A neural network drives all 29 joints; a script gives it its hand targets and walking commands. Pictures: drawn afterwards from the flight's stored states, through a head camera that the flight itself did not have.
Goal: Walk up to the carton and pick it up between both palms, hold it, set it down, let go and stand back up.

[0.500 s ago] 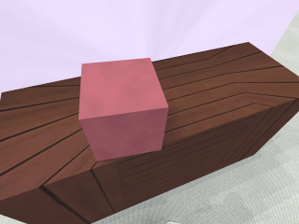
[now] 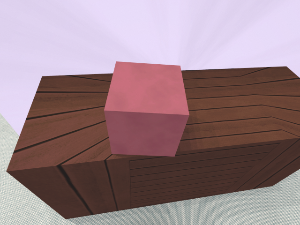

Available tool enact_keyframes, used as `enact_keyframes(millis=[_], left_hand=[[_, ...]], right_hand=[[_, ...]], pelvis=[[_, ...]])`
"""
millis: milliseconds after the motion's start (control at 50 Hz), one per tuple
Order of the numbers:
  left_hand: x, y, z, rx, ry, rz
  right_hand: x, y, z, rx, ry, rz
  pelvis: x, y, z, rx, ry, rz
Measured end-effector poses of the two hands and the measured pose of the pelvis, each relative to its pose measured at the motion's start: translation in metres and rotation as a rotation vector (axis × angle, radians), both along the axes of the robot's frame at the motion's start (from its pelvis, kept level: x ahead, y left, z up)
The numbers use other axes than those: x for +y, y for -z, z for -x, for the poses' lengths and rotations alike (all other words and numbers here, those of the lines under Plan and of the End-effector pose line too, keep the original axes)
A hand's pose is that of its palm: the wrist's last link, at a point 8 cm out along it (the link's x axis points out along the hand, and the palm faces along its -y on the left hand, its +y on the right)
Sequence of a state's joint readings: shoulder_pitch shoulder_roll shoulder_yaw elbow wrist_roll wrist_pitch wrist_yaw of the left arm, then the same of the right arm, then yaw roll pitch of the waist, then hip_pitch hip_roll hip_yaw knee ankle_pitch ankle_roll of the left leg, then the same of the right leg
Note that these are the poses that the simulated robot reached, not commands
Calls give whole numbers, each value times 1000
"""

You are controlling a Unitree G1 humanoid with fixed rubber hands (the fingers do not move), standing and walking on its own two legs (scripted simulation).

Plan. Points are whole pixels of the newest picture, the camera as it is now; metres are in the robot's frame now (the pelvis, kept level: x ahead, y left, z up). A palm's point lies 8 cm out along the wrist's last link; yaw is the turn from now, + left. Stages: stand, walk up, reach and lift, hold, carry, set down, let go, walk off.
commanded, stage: walk up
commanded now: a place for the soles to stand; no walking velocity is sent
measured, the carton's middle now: (145, 109) +0.48 -0.01 +0.02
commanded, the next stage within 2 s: reach and lift in 1.70 s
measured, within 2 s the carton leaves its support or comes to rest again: neither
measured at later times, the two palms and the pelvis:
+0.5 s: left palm out of the picture +0.02 +0.22 -0.12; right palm out of the picture +0.06 -0.25 -0.13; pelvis +0.01 -0.02 +0.01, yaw +3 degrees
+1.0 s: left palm out of the picture +0.01 +0.24 -0.13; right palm out of the picture +0.05 -0.24 -0.12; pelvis +0.03 -0.01 +0.01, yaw +5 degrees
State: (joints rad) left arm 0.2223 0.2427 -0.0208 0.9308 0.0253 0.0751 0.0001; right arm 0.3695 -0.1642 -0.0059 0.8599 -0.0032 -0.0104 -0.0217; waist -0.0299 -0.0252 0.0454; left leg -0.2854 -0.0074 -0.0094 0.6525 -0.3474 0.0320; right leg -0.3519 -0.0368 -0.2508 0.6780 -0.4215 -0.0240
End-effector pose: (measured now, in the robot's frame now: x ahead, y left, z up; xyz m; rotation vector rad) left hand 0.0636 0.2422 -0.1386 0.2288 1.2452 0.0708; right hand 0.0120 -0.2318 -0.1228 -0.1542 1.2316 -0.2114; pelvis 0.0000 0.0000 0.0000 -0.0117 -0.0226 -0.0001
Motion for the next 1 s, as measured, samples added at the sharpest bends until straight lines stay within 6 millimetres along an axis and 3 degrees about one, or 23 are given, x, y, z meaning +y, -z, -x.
enact_keyframes(millis=[80,240,340,740,860,1000], left_hand=[[0,-3,15,13,-38,-5],[-16,-15,33,15,-87,-7],[-24,-19,36,14,-96,-4],[-16,-13,51,82,-111,0],[-8,-10,53,96,-126,-7],[-4,-8,55,117,-145,-12]], right_hand=[[-2,2,-4,42,-45,-6],[-11,3,-48,-31,-122,-39],[-14,2,-62,-49,-147,-41],[-15,3,-19,121,-141,-12],[-9,2,-20,121,-154,-13],[-5,1,-35,106,-178,-11]], pelvis=[[-6,-3,-4,11,-21,-6],[-15,-9,-10,-7,-33,0],[-17,-12,-10,-6,-39,2],[-11,-15,-13,-10,-53,9],[-9,-14,-18,-8,-70,11],[-7,-13,-26,-3,-90,13]])
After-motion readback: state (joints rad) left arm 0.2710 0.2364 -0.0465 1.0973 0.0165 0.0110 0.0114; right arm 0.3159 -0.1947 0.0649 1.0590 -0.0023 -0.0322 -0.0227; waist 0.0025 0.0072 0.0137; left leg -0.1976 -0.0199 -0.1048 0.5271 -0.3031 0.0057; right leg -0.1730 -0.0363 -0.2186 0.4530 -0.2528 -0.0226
